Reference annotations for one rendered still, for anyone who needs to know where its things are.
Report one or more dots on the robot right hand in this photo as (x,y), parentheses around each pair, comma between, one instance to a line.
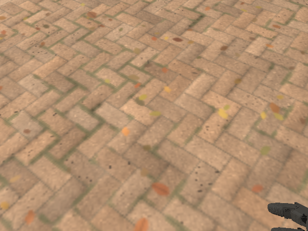
(296,212)

